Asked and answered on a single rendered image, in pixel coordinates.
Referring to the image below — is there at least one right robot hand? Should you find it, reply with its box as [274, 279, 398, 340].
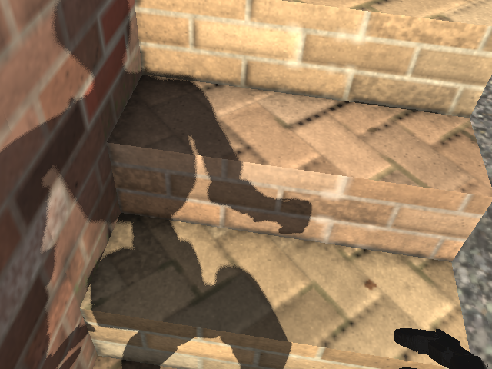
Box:
[394, 328, 488, 369]

